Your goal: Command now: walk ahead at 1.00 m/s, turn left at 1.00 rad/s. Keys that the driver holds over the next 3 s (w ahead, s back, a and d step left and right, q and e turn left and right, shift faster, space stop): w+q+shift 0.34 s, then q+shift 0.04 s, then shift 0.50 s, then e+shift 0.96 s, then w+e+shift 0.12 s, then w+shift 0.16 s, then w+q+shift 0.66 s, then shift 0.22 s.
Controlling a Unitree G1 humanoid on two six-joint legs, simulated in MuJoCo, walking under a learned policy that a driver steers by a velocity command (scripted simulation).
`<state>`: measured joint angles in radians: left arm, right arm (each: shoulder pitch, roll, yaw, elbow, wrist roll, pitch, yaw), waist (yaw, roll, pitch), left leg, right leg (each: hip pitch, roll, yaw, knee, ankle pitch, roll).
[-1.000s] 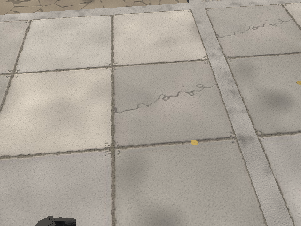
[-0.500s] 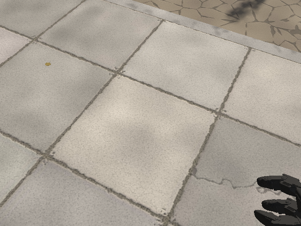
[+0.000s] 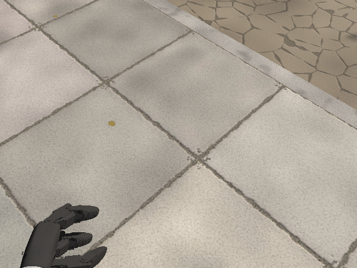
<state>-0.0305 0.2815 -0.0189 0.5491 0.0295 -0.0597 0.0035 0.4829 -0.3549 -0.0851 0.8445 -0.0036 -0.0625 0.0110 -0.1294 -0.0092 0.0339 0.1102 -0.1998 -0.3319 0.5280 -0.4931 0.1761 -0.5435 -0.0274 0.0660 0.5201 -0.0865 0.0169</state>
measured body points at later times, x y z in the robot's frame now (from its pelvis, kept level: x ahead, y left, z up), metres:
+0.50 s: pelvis +0.42 +0.06 -0.01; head +0.47 +0.09 +0.43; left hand +0.29 +0.30 -0.14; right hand +0.74 -0.04 -0.09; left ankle +0.53 +0.13 -0.71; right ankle +0.25 -0.17 -0.58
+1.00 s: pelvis +0.68 +0.14 +0.01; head +0.70 +0.18 +0.46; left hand +0.69 +0.45 -0.08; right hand +0.93 -0.02 -0.09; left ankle +0.53 +0.16 -0.63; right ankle +0.82 +0.13 -0.71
